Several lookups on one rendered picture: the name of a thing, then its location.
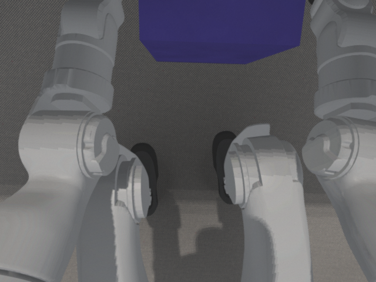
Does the left robot forearm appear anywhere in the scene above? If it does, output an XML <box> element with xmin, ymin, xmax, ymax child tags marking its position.
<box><xmin>18</xmin><ymin>0</ymin><xmax>125</xmax><ymax>161</ymax></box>

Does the left robot foot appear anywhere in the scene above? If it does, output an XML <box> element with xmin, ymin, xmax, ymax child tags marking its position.
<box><xmin>131</xmin><ymin>143</ymin><xmax>159</xmax><ymax>216</ymax></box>

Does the robot left shin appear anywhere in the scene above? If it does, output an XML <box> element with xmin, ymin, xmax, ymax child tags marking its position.
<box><xmin>119</xmin><ymin>144</ymin><xmax>152</xmax><ymax>208</ymax></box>

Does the robot right upper arm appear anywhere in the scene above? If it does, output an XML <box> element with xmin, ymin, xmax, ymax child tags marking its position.
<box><xmin>302</xmin><ymin>116</ymin><xmax>376</xmax><ymax>282</ymax></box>

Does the carton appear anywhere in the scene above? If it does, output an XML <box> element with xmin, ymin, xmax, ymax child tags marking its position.
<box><xmin>139</xmin><ymin>0</ymin><xmax>306</xmax><ymax>64</ymax></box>

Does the robot left upper arm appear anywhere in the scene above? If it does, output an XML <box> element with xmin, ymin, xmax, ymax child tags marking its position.
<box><xmin>0</xmin><ymin>110</ymin><xmax>120</xmax><ymax>282</ymax></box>

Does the right robot forearm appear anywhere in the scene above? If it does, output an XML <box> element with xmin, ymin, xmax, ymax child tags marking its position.
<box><xmin>310</xmin><ymin>0</ymin><xmax>376</xmax><ymax>122</ymax></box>

